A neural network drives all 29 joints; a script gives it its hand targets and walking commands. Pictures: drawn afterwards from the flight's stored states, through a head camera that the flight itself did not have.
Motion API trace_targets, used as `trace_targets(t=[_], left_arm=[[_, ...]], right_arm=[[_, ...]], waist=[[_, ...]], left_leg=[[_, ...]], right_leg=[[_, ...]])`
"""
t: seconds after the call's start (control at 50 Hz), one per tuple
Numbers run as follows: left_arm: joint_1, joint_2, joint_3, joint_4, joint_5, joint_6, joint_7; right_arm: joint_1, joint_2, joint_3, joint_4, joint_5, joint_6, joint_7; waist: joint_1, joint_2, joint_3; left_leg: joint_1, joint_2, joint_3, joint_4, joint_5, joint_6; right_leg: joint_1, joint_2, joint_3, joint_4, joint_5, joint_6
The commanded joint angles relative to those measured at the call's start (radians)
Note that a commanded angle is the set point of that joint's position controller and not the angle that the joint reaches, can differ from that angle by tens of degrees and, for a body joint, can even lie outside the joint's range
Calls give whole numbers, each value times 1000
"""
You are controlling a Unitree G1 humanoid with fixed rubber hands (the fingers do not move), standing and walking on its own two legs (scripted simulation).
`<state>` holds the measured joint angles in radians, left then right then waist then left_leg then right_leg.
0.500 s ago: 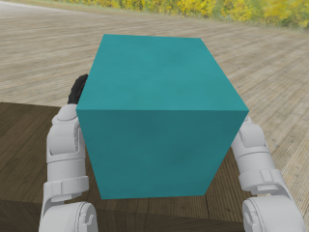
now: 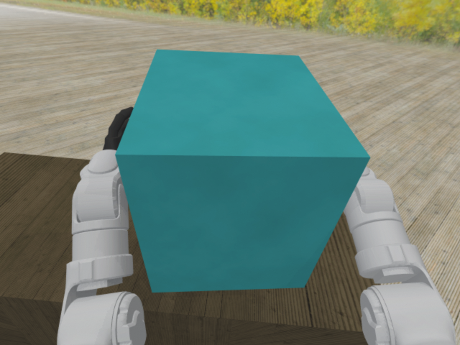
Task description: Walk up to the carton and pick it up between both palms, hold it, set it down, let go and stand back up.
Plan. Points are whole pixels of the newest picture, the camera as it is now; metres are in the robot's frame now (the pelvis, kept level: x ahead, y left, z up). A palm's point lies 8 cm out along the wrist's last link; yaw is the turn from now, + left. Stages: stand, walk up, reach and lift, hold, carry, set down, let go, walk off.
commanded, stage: hold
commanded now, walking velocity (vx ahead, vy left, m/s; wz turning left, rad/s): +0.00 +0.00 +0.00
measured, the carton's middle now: (229, 167) +0.39 -0.01 +0.19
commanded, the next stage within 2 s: none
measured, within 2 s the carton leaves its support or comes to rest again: neither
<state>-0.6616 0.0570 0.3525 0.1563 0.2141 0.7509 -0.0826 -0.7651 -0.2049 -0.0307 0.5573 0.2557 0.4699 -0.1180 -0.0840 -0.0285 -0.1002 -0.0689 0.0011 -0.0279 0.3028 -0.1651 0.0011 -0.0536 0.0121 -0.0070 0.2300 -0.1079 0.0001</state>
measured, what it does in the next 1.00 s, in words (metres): stands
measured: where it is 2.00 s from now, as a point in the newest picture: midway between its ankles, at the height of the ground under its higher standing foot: outside the picture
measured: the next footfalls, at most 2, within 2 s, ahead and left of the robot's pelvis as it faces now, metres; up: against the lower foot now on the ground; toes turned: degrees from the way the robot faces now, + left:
none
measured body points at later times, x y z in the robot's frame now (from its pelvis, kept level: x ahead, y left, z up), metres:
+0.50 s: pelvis +0.00 +0.00 +0.00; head -0.07 +0.02 +0.45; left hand +0.38 +0.17 +0.23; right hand +0.38 -0.19 +0.23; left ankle +0.00 +0.12 -0.75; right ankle +0.02 -0.12 -0.75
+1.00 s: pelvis +0.00 +0.00 +0.00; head -0.06 +0.01 +0.45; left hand +0.38 +0.17 +0.23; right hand +0.38 -0.19 +0.23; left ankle +0.00 +0.12 -0.75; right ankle +0.02 -0.12 -0.75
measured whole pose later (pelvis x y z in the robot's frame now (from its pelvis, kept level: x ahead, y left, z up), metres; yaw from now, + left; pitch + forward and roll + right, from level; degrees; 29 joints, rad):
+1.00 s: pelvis +0.00 +0.00 +0.00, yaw +0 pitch -4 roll -1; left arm -0.66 0.06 0.35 0.18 0.21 0.74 -0.08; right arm -0.77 -0.21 -0.02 0.56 0.26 0.48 -0.13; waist -0.09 -0.02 -0.10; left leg -0.07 0.00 -0.03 0.29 -0.16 0.00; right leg -0.05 0.02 -0.01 0.22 -0.11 0.00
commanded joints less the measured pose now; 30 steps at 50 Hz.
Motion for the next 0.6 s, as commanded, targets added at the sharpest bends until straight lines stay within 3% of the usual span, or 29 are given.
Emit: trace_targets(t=[0.0,0.02,0.04,0.06,0.08,0.1,0.12,0.16,0.22,0.24,0.3,0.32,0.38,0.44,0.48,0.5,0.56,0.58], left_arm=[[-579,-446,-433,-50,-127,-41,-134],[-575,-466,-424,-55,-135,-40,-138],[-571,-475,-445,-67,-133,-43,-137],[-570,-473,-455,-110,-147,-48,-135],[-580,-483,-468,-130,-160,-50,-134],[-544,-476,-460,-83,-147,-43,-134],[-557,-477,-458,-88,-148,-41,-136],[-596,-469,-460,-113,-150,-43,-135],[-586,-477,-465,-97,-152,-42,-134],[-593,-474,-474,-103,-161,-43,-134],[-623,-470,-479,-92,-151,-52,-131],[-624,-465,-462,-76,-155,-53,-133],[-595,-473,-452,-73,-150,-57,-134],[-575,-475,-442,-75,-143,-56,-134],[-562,-453,-429,-36,-133,-40,-140],[-569,-460,-428,-32,-129,-33,-144],[-621,-486,-467,-100,-151,-47,-137],[-594,-497,-475,-111,-158,-44,-133]], right_arm=[[-669,581,279,-257,92,-40,126],[-696,576,273,-280,90,-47,127],[-686,584,277,-293,91,-50,123],[-693,591,303,-340,102,-56,120],[-700,602,317,-362,118,-58,112],[-677,582,311,-339,114,-51,108],[-696,580,311,-340,115,-50,108],[-665,575,279,-290,95,-47,114],[-684,565,274,-314,95,-46,117],[-704,580,285,-335,93,-48,117],[-673,573,260,-282,79,-39,119],[-707,594,282,-300,86,-41,124],[-694,590,288,-312,79,-48,122],[-703,590,311,-343,110,-50,113],[-661,573,283,-246,95,-36,113],[-687,558,281,-265,86,-41,116],[-685,568,262,-279,90,-47,121],[-692,579,287,-318,97,-52,121]], waist=[[6,18,-219],[22,14,-246],[2,30,-272],[17,31,-309],[5,33,-334],[4,30,-299],[11,12,-300],[-9,45,-255],[-8,65,-280],[-8,29,-300],[-22,55,-260],[-7,38,-266],[1,7,-279],[11,29,-327],[1,15,-236],[0,18,-238],[-12,80,-267],[-6,39,-297]], left_leg=[[13,-48,39,-42,166,-24],[2,-44,31,-45,153,-19],[24,-50,43,-36,178,-21],[27,-49,34,-19,237,-20],[56,-53,34,-7,269,-30],[55,-48,32,-1,281,-31],[57,-47,32,-6,265,-27],[32,-44,32,-29,178,-32],[32,-46,43,-23,183,-33],[38,-47,39,-23,165,-30],[12,-44,33,-43,144,-31],[6,-49,38,-44,124,-20],[13,-49,36,-37,176,-22],[36,-54,36,-15,231,-22],[18,-47,38,-39,166,-26],[14,-44,42,-42,143,-24],[13,-44,36,-38,164,-37],[32,-37,30,-23,227,-39]], right_leg=[[129,42,-14,-2,146,20],[139,39,-16,2,129,17],[153,38,-13,3,155,21],[167,43,-12,14,223,20],[183,48,-10,21,256,23],[176,52,-17,19,261,22],[175,53,-14,14,239,21],[131,46,-17,5,146,11],[128,42,-15,3,147,15],[145,44,-13,7,140,16],[141,39,-19,-2,132,14],[129,37,-8,0,122,23],[124,36,-17,7,177,26],[180,43,-10,14,234,24],[146,43,-12,1,152,17],[127,40,-19,0,117,19],[132,43,-9,2,120,9],[131,50,-19,11,174,13]])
